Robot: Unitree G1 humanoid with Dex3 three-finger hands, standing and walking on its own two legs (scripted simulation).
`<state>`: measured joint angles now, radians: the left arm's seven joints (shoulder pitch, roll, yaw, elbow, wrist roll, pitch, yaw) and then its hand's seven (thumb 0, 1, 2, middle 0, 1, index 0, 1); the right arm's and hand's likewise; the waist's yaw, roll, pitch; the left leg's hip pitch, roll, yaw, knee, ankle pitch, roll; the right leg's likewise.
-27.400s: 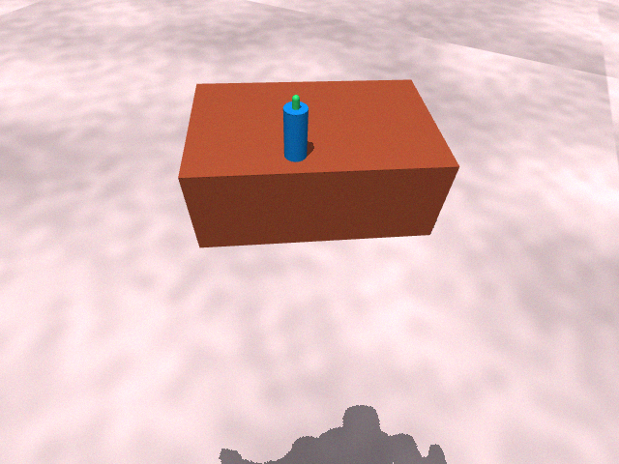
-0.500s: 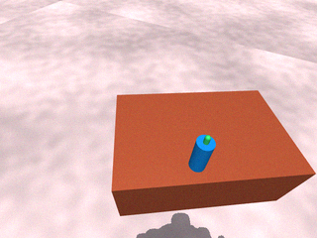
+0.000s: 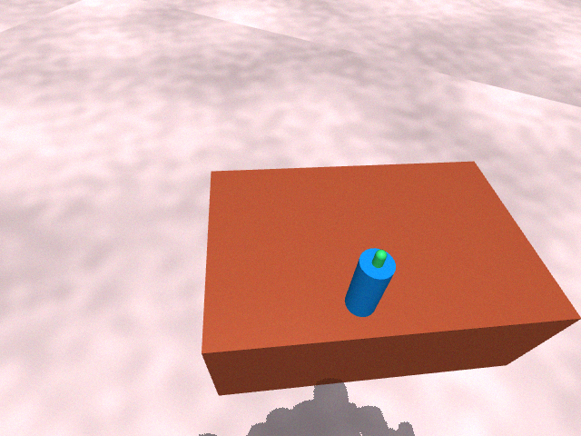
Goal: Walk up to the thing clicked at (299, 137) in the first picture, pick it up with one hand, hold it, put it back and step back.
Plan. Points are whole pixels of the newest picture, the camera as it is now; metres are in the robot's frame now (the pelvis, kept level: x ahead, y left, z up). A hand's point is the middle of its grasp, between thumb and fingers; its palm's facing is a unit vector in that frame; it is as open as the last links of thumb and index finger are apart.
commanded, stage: stand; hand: right
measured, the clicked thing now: (370, 279) +0.48 -0.22 -0.27
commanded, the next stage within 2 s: step back in 1.56 s
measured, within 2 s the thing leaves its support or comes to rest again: neither
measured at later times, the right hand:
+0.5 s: hand out of the picture +0.08 -0.25 -0.15, palm faces +0.00 +0.93 -0.36, open 7.4 cm
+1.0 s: hand out of the picture +0.08 -0.25 -0.15, palm faces -0.01 +0.94 -0.35, open 7.4 cm
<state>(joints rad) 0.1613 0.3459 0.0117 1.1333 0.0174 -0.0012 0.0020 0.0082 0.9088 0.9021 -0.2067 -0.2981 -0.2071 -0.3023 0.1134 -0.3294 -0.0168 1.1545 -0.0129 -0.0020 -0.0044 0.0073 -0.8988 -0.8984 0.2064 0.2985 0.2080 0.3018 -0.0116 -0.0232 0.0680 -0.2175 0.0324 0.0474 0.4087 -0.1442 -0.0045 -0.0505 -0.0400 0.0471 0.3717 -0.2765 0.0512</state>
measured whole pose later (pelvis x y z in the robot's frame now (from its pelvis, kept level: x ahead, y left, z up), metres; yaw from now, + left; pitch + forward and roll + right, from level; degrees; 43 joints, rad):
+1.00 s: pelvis +0.01 +0.00 +0.00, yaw +1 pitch -3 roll +0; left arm 0.15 0.35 0.01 1.10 0.02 0.00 0.00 0.01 0.91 0.90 -0.21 -0.30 -0.21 -0.30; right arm 0.10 -0.33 -0.02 1.15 -0.01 0.00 0.00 0.01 -0.90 -0.90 0.21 0.30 0.21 0.30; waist -0.01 -0.02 0.06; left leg -0.20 0.02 0.03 0.38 -0.14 -0.01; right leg -0.02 -0.05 0.02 0.33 -0.27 0.05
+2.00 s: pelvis -0.07 -0.06 -0.01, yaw +3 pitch -1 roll +2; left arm 0.18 0.33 0.07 0.95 0.04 0.05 0.00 0.01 0.91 0.90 -0.21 -0.30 -0.21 -0.30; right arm 0.06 -0.41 -0.06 0.94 0.00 0.07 -0.02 0.01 -0.90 -0.90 0.20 0.30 0.21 0.30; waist 0.02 0.07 0.17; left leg -0.54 -0.13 -0.15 1.13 -0.45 0.01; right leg -0.27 -0.01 -0.02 0.62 -0.34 -0.04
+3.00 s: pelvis -0.35 -0.04 -0.01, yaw +5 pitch -1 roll +1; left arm 0.20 0.35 0.08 0.82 0.04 0.04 0.02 0.01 0.90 0.90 -0.21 -0.30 -0.21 -0.30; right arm 0.23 -0.43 -0.07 0.91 -0.01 0.08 -0.02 0.01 -0.90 -0.90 0.21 0.30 0.21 0.30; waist 0.00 0.05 0.14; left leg -0.41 -0.09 -0.15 1.06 -0.47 -0.03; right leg -0.33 -0.06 -0.01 0.61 -0.26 0.01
